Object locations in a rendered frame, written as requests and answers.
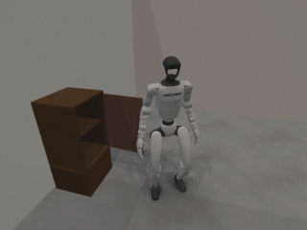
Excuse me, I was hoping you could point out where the right robot upper arm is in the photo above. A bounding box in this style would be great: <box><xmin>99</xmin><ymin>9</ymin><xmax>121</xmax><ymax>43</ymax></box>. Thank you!
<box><xmin>143</xmin><ymin>83</ymin><xmax>159</xmax><ymax>115</ymax></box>

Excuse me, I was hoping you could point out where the right robot forearm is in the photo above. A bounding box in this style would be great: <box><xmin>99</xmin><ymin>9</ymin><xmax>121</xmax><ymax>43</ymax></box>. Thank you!
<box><xmin>137</xmin><ymin>106</ymin><xmax>149</xmax><ymax>139</ymax></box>

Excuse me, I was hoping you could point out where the humanoid robot torso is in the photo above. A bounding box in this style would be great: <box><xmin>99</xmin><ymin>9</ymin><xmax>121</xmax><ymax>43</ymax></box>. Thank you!
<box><xmin>155</xmin><ymin>80</ymin><xmax>185</xmax><ymax>137</ymax></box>

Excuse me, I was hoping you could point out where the right robot thigh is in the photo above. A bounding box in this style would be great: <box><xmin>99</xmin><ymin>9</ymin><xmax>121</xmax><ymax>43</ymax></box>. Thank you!
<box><xmin>150</xmin><ymin>128</ymin><xmax>162</xmax><ymax>174</ymax></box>

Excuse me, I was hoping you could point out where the cupboard door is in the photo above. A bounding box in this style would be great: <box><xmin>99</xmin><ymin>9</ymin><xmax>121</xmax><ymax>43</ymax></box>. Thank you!
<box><xmin>103</xmin><ymin>93</ymin><xmax>144</xmax><ymax>154</ymax></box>

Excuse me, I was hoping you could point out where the robot right hand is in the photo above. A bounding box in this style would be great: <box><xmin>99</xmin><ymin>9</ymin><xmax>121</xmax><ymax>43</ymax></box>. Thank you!
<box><xmin>136</xmin><ymin>138</ymin><xmax>147</xmax><ymax>159</ymax></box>

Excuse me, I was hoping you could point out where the left robot forearm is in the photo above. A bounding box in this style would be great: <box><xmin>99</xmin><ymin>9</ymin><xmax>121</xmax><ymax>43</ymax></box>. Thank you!
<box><xmin>185</xmin><ymin>102</ymin><xmax>198</xmax><ymax>129</ymax></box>

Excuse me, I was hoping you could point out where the robot left hand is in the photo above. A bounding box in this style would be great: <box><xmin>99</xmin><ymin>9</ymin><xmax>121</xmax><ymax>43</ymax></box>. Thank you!
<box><xmin>189</xmin><ymin>128</ymin><xmax>201</xmax><ymax>148</ymax></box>

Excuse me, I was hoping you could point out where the left robot upper arm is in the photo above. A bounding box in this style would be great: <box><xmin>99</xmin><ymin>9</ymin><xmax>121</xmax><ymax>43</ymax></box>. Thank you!
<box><xmin>181</xmin><ymin>80</ymin><xmax>193</xmax><ymax>109</ymax></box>

